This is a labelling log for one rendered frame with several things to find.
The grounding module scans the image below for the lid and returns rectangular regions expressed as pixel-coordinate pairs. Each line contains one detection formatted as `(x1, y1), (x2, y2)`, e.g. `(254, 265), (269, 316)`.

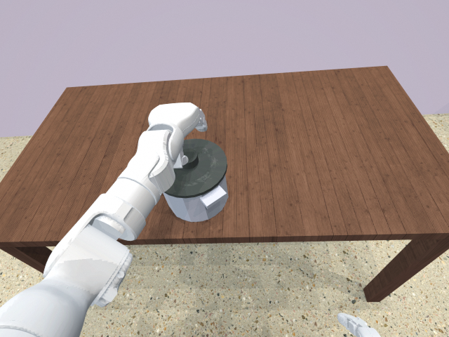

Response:
(165, 139), (227, 198)

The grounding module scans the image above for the table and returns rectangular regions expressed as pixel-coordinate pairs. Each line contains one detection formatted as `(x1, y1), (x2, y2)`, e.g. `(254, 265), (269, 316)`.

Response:
(0, 66), (449, 302)

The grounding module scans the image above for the robot left forearm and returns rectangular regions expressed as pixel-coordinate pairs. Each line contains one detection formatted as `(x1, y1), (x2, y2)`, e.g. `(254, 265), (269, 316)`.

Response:
(43, 121), (184, 278)

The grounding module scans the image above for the robot right hand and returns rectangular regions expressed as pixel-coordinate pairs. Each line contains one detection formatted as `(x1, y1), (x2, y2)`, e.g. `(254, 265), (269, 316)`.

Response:
(337, 313), (381, 337)

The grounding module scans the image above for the pot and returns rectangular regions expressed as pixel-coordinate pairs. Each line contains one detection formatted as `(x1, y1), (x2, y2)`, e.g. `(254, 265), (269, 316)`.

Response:
(163, 176), (229, 222)

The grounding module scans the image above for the left robot upper arm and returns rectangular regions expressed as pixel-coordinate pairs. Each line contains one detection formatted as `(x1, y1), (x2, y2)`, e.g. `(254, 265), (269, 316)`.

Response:
(0, 224), (133, 337)

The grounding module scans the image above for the knob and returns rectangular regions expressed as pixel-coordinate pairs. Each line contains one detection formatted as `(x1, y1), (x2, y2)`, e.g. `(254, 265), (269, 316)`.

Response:
(182, 148), (199, 169)

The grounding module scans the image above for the robot left hand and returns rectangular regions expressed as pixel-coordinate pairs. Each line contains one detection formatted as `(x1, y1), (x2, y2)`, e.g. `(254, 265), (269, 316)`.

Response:
(148, 103), (208, 169)

